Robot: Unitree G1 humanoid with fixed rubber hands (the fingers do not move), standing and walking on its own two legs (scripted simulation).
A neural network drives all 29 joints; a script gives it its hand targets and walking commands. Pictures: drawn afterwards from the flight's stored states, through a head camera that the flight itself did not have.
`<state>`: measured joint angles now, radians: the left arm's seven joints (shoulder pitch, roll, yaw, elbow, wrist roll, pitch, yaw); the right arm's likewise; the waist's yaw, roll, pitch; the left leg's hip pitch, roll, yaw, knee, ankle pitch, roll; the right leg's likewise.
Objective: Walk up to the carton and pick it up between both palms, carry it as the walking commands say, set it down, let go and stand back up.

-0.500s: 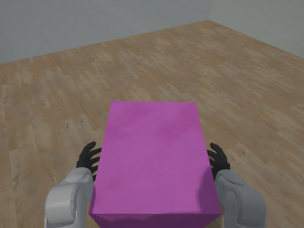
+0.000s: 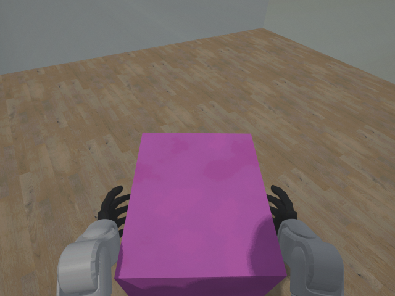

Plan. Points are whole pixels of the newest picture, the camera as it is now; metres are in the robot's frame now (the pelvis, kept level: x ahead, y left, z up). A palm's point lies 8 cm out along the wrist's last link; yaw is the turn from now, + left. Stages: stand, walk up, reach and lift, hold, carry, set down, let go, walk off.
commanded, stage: carry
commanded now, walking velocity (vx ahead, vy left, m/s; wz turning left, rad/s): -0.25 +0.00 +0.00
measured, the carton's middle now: (196, 222) +0.27 +0.01 +0.02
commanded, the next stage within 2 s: none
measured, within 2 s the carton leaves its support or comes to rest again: neither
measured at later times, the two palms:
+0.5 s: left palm out of the picture +0.08 +0.13 +0.09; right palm out of the picture +0.08 -0.18 +0.10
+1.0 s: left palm out of the picture +0.04 +0.12 +0.09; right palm out of the picture +0.05 -0.20 +0.08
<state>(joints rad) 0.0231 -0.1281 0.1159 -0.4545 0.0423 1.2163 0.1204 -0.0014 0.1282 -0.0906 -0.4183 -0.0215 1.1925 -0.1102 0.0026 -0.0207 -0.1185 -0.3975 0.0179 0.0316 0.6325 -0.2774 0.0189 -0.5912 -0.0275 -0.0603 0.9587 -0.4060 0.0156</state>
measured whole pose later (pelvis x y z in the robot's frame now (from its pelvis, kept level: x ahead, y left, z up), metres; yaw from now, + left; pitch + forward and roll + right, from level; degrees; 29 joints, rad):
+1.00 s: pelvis -0.19 -0.04 +0.00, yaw +2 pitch +2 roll +1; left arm -0.01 -0.13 0.10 -0.43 0.02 1.20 0.13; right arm -0.01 0.13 -0.11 -0.46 -0.03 1.21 -0.12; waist -0.01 0.02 -0.09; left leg -0.34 0.02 0.04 0.59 -0.28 0.00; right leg -0.47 -0.02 -0.13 0.47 -0.09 -0.04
